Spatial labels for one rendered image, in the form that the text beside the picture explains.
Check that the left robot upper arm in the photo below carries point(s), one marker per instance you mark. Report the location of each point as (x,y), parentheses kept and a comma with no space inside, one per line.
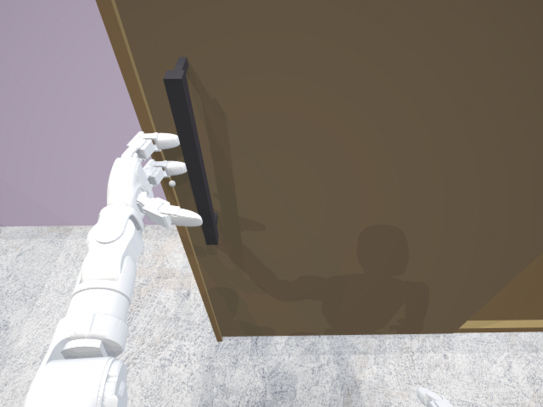
(87,382)

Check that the wardrobe door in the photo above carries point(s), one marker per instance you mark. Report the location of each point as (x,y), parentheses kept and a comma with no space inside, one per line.
(376,165)
(520,299)

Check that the robot left forearm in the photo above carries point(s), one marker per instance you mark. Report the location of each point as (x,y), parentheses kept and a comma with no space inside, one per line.
(95,323)

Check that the robot left hand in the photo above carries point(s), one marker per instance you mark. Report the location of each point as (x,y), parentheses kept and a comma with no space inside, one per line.
(128,179)

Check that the handle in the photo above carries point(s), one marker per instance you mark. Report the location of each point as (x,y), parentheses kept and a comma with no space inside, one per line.
(176,86)

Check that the robot right hand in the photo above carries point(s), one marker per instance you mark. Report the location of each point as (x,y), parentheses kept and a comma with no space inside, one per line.
(431,399)

